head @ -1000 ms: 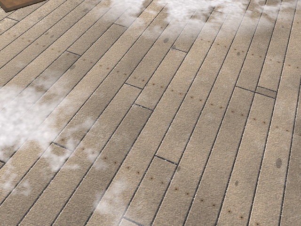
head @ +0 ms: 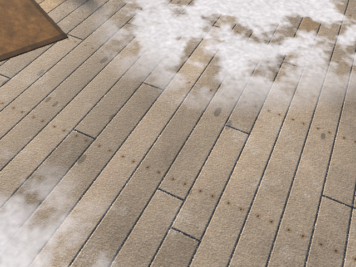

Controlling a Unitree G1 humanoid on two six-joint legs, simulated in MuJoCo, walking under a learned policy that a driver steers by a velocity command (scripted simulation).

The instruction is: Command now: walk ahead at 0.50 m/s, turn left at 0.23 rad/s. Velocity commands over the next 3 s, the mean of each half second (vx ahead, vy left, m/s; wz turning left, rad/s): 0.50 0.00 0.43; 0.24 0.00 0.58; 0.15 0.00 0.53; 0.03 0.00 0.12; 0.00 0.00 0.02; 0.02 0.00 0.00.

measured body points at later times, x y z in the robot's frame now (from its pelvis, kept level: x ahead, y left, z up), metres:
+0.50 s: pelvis +0.27 -0.04 +0.00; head +0.30 -0.04 +0.45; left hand +0.30 +0.25 -0.11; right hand +0.45 -0.30 -0.12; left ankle +0.24 +0.10 -0.67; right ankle +0.30 -0.15 -0.75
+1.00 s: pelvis +0.43 +0.06 -0.01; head +0.47 +0.11 +0.43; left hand +0.43 +0.39 -0.13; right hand +0.71 -0.10 -0.09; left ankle +0.47 +0.16 -0.75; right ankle +0.54 -0.09 -0.67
